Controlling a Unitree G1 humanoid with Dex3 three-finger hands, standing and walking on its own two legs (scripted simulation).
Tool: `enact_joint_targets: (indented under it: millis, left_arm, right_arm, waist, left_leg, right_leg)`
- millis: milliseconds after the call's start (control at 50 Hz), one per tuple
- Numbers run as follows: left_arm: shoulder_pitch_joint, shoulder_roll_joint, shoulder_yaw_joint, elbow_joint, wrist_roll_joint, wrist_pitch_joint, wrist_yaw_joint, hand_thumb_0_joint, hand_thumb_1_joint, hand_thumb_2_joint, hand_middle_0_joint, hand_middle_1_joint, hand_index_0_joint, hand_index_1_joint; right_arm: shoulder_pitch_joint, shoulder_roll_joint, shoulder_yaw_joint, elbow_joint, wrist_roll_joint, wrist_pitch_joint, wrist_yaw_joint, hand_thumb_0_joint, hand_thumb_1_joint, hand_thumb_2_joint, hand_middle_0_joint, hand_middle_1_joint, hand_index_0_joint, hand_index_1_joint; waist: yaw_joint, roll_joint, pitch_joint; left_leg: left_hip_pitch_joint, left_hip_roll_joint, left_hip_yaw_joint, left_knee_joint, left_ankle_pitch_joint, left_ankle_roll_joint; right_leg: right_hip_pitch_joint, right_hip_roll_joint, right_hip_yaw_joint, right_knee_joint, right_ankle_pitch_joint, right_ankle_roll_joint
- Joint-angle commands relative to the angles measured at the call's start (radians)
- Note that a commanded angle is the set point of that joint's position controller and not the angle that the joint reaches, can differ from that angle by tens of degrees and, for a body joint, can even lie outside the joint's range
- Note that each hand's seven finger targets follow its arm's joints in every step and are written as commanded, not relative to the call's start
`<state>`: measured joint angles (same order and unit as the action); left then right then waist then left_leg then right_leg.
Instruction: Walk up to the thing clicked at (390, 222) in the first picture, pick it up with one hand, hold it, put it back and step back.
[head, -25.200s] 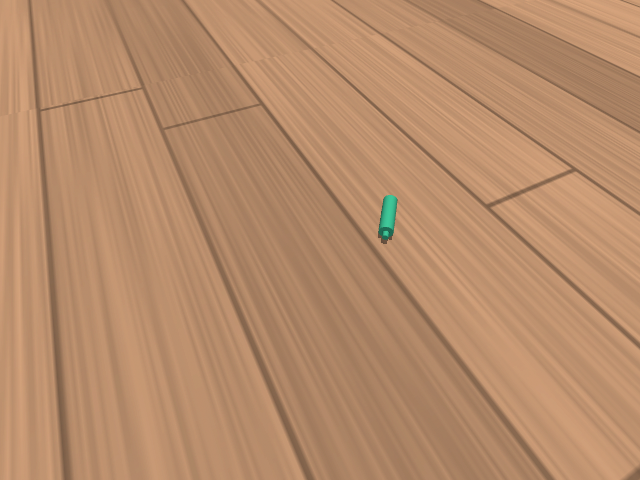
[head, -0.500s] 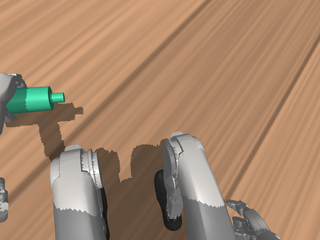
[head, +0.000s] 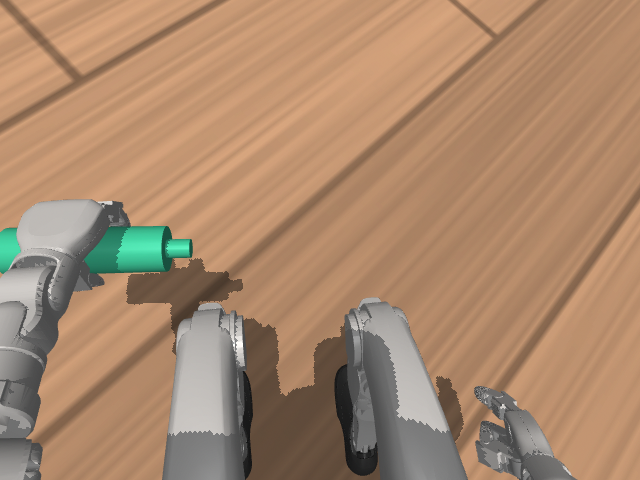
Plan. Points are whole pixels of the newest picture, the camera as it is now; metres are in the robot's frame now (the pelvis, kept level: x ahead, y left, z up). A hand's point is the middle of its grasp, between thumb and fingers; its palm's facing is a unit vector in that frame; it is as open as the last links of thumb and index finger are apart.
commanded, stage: lift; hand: left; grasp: from above
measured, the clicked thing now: (103, 250) +0.39 +0.28 -0.14
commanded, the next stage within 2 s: hold in 1.04 s
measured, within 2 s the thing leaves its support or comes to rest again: neither
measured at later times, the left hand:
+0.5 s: hand out of the picture +0.33 +0.27 +0.09, palm faces -0.50 -0.11 -0.86, open 9.1 cm
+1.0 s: hand out of the picture +0.36 +0.25 +0.19, palm faces -0.46 -0.11 -0.88, open 9.1 cm
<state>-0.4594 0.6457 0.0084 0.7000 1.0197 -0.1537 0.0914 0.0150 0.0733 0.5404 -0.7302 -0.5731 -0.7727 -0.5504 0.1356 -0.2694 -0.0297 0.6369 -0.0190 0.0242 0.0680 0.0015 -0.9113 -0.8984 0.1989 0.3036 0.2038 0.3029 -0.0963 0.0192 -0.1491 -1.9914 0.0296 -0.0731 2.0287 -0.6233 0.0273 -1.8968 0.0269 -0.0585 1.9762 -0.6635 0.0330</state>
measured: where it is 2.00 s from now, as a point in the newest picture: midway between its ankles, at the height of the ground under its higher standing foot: (297, 441)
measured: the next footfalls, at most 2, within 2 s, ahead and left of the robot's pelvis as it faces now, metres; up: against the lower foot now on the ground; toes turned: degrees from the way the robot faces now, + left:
none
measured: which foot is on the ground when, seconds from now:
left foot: down 0.00-1.00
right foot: down 0.00-1.00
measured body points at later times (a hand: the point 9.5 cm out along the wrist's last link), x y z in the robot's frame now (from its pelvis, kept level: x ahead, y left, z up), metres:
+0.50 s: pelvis +0.03 +0.00 +0.18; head +0.13 +0.03 +0.62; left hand +0.35 +0.28 +0.14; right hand +0.16 -0.25 +0.07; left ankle +0.09 +0.11 -0.41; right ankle +0.09 -0.13 -0.41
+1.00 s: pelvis +0.07 +0.01 +0.28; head +0.12 +0.02 +0.72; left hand +0.38 +0.26 +0.24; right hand +0.17 -0.25 +0.16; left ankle +0.09 +0.11 -0.41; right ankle +0.09 -0.13 -0.41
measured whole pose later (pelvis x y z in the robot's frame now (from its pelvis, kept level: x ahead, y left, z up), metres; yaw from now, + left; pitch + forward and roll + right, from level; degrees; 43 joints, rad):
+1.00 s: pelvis +0.07 +0.01 +0.28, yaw +3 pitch +11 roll -2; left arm -0.28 0.41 -0.17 0.79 1.01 -0.01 0.13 0.01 0.07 0.58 -0.69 -0.63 -0.72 -0.62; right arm 0.26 -0.24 -0.03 0.72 0.03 -0.01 -0.03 0.00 -0.90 -0.90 0.20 0.30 0.20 0.30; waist -0.06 0.03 -0.09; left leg -0.72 0.03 0.02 0.92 -0.40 0.02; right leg -0.67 0.02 0.02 0.87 -0.40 0.02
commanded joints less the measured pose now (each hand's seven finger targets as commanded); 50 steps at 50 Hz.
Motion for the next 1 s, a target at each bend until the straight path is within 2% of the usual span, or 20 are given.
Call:
enact_joint_targets:
  millis: [0,120,140,180,300,320,360,420,440,480,500,560,600,640,660,700,720,800,820,980]
  left_arm:
    - [-0.279,0.318,0.130,-0.303,-0.029,0.048,0.055,0.000,0.652,0.887,-1.010,-0.712,-1.011,-0.711]
    - [-0.195,0.230,0.074,-0.306,-0.038,0.100,0.023,0.000,0.646,0.869,-1.006,-0.698,-1.005,-0.699]
    - [-0.176,0.204,0.058,-0.310,-0.042,0.105,0.015,0.000,0.627,0.856,-0.986,-0.712,-0.989,-0.709]
    - [-0.138,0.215,0.068,-0.325,-0.050,0.114,0.003,0.000,0.654,0.866,-0.993,-0.733,-1.000,-0.726]
    - [-0.040,0.146,0.042,-0.302,-0.055,0.098,-0.028,0.000,0.657,0.818,-0.997,-0.709,-1.005,-0.701]
    - [-0.051,0.122,0.022,-0.308,-0.050,0.093,-0.029,0.000,0.649,0.809,-0.981,-0.712,-0.992,-0.700]
    - [-0.074,0.146,0.043,-0.293,-0.041,0.077,-0.017,0.000,0.646,0.796,-0.971,-0.727,-0.986,-0.711]
    - [-0.089,0.121,0.027,-0.267,-0.027,0.055,0.011,0.000,0.634,0.795,-0.964,-0.723,-0.977,-0.709]
    - [-0.089,0.090,0.001,-0.269,-0.021,0.049,0.020,0.000,0.626,0.801,-0.952,-0.747,-0.969,-0.730]
    - [-0.088,0.104,0.015,-0.239,-0.005,0.045,0.044,0.000,0.597,0.770,-0.926,-0.739,-0.945,-0.719]
    - [-0.101,0.079,-0.009,-0.253,-0.001,0.043,0.054,0.000,0.593,0.781,-0.921,-0.744,-0.940,-0.724]
    - [-0.114,0.052,-0.034,-0.233,0.013,0.056,0.085,0.000,0.576,0.792,-0.904,-0.761,-0.924,-0.740]
    - [-0.141,0.068,-0.021,-0.217,0.016,0.071,0.106,0.000,0.584,0.813,-0.915,-0.756,-0.931,-0.739]
    - [-0.169,0.041,-0.051,-0.203,0.013,0.085,0.114,0.000,0.593,0.832,-0.922,-0.774,-0.938,-0.757]
    - [-0.142,0.046,-0.039,-0.177,0.012,0.093,0.119,0.000,0.597,0.839,-0.925,-0.781,-0.942,-0.763]
    - [-0.146,0.048,-0.041,-0.158,0.009,0.105,0.120,0.000,0.594,0.857,-0.934,-0.772,-0.945,-0.760]
    - [-0.145,0.015,-0.069,-0.141,0.010,0.111,0.117,0.000,0.586,0.852,-0.931,-0.772,-0.944,-0.760]
    - [-0.121,0.018,-0.058,-0.101,0.002,0.133,0.109,0.000,0.571,0.826,-0.937,-0.738,-0.945,-0.730]
    - [-0.115,0.003,-0.076,-0.097,0.001,0.136,0.103,0.000,0.572,0.838,-0.937,-0.747,-0.945,-0.739]
    - [-0.120,-0.011,-0.082,-0.130,-0.012,0.138,0.078,0.000,0.583,0.808,-0.959,-0.695,-0.963,-0.691]
  right_arm:
    - [0.142,-0.217,-0.078,-0.074,0.014,-0.011,-0.041,0.000,-0.896,-0.897,0.201,0.300,0.200,0.300]
    - [0.118,-0.195,-0.063,-0.076,0.029,-0.006,-0.068,0.000,-0.891,-0.896,0.201,0.300,0.200,0.300]
    - [0.114,-0.184,-0.060,-0.072,0.031,-0.006,-0.072,0.000,-0.896,-0.897,0.201,0.300,0.200,0.300]
    - [0.112,-0.174,-0.055,-0.077,0.036,-0.006,-0.081,0.000,-0.895,-0.897,0.201,0.300,0.200,0.300]
    - [0.100,-0.152,-0.044,-0.068,0.044,-0.023,-0.114,0.000,-0.899,-0.899,0.200,0.300,0.200,0.300]
    - [0.105,-0.148,-0.045,-0.061,0.044,-0.028,-0.118,0.000,-0.895,-0.897,0.201,0.300,0.200,0.300]
    - [0.104,-0.145,-0.047,-0.055,0.045,-0.038,-0.125,0.000,-0.899,-0.899,0.200,0.300,0.200,0.300]
    - [0.111,-0.136,-0.046,-0.047,0.046,-0.054,-0.128,0.000,-0.900,-0.900,0.200,0.300,0.200,0.300]
    - [0.113,-0.132,-0.047,-0.044,0.046,-0.060,-0.128,0.000,-0.902,-0.901,0.200,0.300,0.200,0.300]
    - [0.120,-0.137,-0.050,-0.033,0.046,-0.068,-0.125,0.000,-0.901,-0.900,0.200,0.300,0.200,0.300]
    - [0.117,-0.130,-0.051,-0.032,0.048,-0.073,-0.123,0.000,-0.901,-0.900,0.200,0.300,0.200,0.300]
    - [0.128,-0.132,-0.052,-0.012,0.046,-0.084,-0.119,0.000,-0.899,-0.899,0.200,0.300,0.200,0.300]
    - [0.130,-0.139,-0.054,-0.005,0.044,-0.088,-0.119,0.000,-0.894,-0.898,0.200,0.300,0.200,0.300]
    - [0.134,-0.135,-0.053,0.003,0.045,-0.089,-0.117,0.000,-0.897,-0.898,0.200,0.300,0.200,0.300]
    - [0.139,-0.135,-0.053,0.010,0.045,-0.088,-0.118,0.000,-0.897,-0.898,0.200,0.300,0.200,0.300]
    - [0.135,-0.138,-0.056,0.010,0.047,-0.087,-0.116,0.000,-0.897,-0.899,0.200,0.300,0.200,0.300]
    - [0.138,-0.133,-0.053,0.012,0.044,-0.086,-0.114,0.000,-0.899,-0.899,0.200,0.300,0.200,0.300]
    - [0.140,-0.135,-0.057,0.001,0.046,-0.076,-0.111,0.000,-0.903,-0.900,0.200,0.300,0.200,0.300]
    - [0.138,-0.133,-0.056,0.001,0.047,-0.072,-0.110,0.000,-0.903,-0.900,0.200,0.300,0.200,0.300]
    - [0.131,-0.130,-0.060,-0.029,0.051,-0.057,-0.112,0.000,-0.901,-0.898,0.200,0.300,0.200,0.300]
  waist:
    - [0.017,0.257,-0.695]
    - [0.015,0.225,-0.601]
    - [0.011,0.216,-0.589]
    - [0.021,0.176,-0.605]
    - [0.020,0.119,-0.440]
    - [0.014,0.131,-0.422]
    - [0.023,0.127,-0.408]
    - [0.020,0.124,-0.369]
    - [0.015,0.132,-0.362]
    - [0.023,0.117,-0.355]
    - [0.025,0.130,-0.362]
    - [0.023,0.123,-0.361]
    - [0.030,0.123,-0.354]
    - [0.022,0.113,-0.343]
    - [0.030,0.099,-0.328]
    - [0.038,0.086,-0.315]
    - [0.030,0.084,-0.301]
    - [0.049,0.064,-0.297]
    - [0.051,0.074,-0.287]
    - [0.050,0.069,-0.245]
  left_leg:
    - [0.754,-0.003,-0.036,-0.406,0.084,-0.005]
    - [0.884,0.004,-0.051,-0.568,0.086,-0.009]
    - [0.887,0.001,-0.028,-0.575,0.112,-0.005]
    - [0.917,-0.008,0.001,-0.594,0.160,0.001]
    - [0.988,-0.006,0.005,-0.760,0.101,-0.002]
    - [1.012,-0.002,0.001,-0.788,0.113,-0.006]
    - [1.054,-0.002,0.000,-0.828,0.131,-0.007]
    - [1.112,-0.006,0.011,-0.893,0.135,-0.010]
    - [1.129,-0.007,0.014,-0.913,0.138,-0.012]
    - [1.178,-0.008,0.016,-0.951,0.153,-0.015]
    - [1.205,-0.013,0.027,-0.963,0.175,-0.017]
    - [1.278,-0.017,0.037,-1.006,0.231,-0.021]
    - [1.324,-0.015,0.037,-1.047,0.249,-0.022]
    - [1.364,-0.018,0.045,-1.077,0.285,-0.022]
    - [1.372,-0.020,0.045,-1.091,0.308,-0.023]
    - [1.406,-0.024,0.054,-1.120,0.340,-0.022]
    - [1.416,-0.024,0.054,-1.131,0.353,-0.025]
    - [1.479,-0.029,0.062,-1.179,0.434,-0.026]
    - [1.495,-0.029,0.064,-1.191,0.449,-0.026]
    - [1.589,-0.029,0.067,-1.290,0.473,-0.031]
  right_leg:
    - [0.325,0.012,-0.020,-0.307,0.168,-0.051]
    - [0.457,0.016,-0.020,-0.441,0.170,-0.045]
    - [0.498,0.015,-0.013,-0.476,0.186,-0.046]
    - [0.597,0.017,0.000,-0.544,0.215,-0.047]
    - [0.753,0.020,0.014,-0.697,0.191,-0.046]
    - [0.763,0.020,0.015,-0.714,0.197,-0.046]
    - [0.808,0.023,0.018,-0.754,0.210,-0.047]
    - [0.864,0.024,0.029,-0.830,0.213,-0.049]
    - [0.881,0.026,0.032,-0.852,0.213,-0.050]
    - [0.920,0.025,0.033,-0.893,0.220,-0.051]
    - [0.944,0.027,0.039,-0.916,0.232,-0.054]
    - [1.007,0.028,0.041,-0.969,0.273,-0.053]
    - [1.053,0.029,0.037,-0.999,0.294,-0.050]
    - [1.091,0.029,0.039,-1.038,0.327,-0.050]
    - [1.114,0.028,0.042,-1.057,0.345,-0.048]
    - [1.161,0.025,0.045,-1.093,0.375,-0.047]
    - [1.162,0.026,0.046,-1.100,0.385,-0.048]
    - [1.255,0.021,0.046,-1.151,0.452,-0.046]
    - [1.256,0.021,0.048,-1.165,0.466,-0.047]
    - [1.344,0.019,0.055,-1.261,0.478,-0.047]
